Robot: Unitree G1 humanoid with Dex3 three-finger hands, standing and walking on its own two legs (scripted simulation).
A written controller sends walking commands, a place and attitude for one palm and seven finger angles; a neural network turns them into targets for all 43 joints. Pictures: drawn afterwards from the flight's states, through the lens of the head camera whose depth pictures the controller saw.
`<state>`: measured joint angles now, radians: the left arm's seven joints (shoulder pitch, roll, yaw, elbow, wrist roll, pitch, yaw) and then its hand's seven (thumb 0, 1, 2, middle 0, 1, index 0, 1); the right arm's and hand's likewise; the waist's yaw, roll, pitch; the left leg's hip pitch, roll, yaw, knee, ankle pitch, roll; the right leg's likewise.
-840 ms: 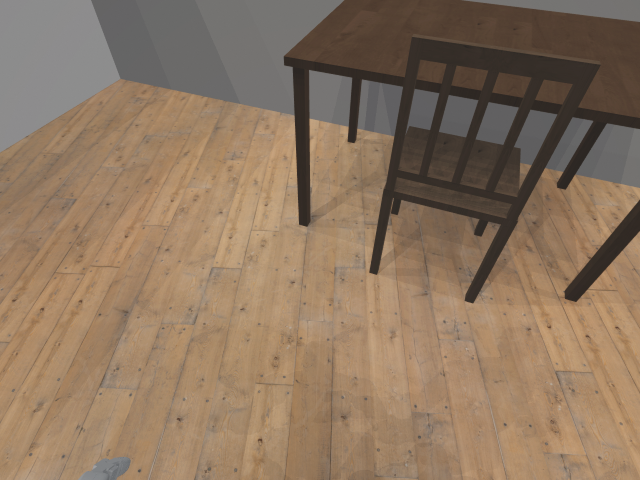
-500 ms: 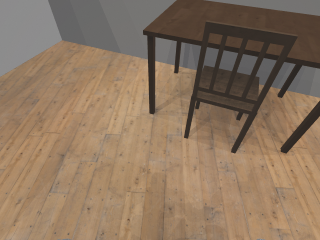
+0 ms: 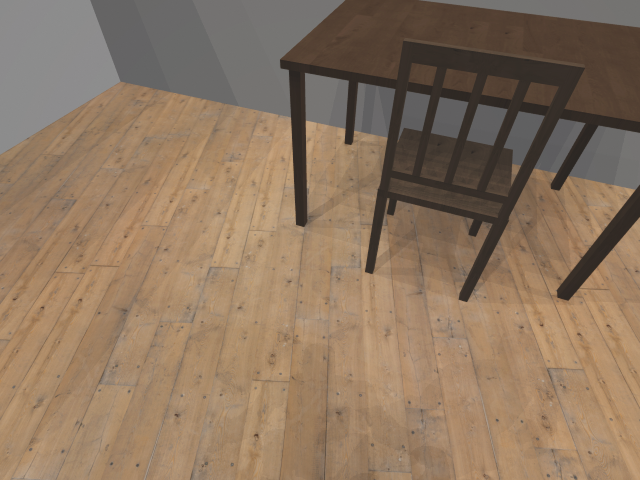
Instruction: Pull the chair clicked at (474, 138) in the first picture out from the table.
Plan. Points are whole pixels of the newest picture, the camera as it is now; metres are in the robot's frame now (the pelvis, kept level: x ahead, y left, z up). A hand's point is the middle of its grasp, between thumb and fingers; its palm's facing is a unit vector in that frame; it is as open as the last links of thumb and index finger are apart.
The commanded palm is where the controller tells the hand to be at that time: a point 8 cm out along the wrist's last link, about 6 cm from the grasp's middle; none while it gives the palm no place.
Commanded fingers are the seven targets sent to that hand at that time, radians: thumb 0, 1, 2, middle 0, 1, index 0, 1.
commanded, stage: look at it before walking up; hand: left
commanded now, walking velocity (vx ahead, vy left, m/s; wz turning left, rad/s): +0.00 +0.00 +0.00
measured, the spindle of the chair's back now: (463, 133) +0.99 -0.34 -0.09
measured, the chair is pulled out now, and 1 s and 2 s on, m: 0.00 0.00 0.00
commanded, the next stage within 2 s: walk to a spot facing it in 0.60 s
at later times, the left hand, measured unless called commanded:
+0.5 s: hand out of the picture +0.07 +0.24 -0.15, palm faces -0.02 -0.94 -0.33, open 7.4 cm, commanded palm none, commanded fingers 0.00 0.90 0.90 -0.20 -0.30 -0.20 -0.30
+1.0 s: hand out of the picture +0.07 +0.21 -0.17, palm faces -0.10 -0.95 -0.29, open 7.4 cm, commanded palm none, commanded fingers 0.00 0.90 0.90 -0.20 -0.30 -0.20 -0.30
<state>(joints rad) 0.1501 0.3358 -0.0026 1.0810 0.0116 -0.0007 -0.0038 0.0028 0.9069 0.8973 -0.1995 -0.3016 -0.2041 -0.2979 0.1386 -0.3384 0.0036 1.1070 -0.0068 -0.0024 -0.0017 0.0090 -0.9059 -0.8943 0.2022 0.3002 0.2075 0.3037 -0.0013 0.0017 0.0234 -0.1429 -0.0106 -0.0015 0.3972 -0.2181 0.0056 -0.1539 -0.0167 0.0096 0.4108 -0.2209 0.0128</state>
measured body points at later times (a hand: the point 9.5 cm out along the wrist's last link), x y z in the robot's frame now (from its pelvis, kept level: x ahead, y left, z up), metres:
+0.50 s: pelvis +0.00 +0.00 +0.00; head +0.01 -0.01 +0.45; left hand +0.07 +0.29 -0.13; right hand +0.08 -0.30 -0.13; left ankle +0.00 +0.12 -0.74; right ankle +0.00 -0.13 -0.74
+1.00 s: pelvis +0.00 -0.01 -0.01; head +0.02 -0.02 +0.44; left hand +0.08 +0.26 -0.15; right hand +0.06 -0.29 -0.15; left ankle +0.00 +0.12 -0.74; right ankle +0.00 -0.12 -0.74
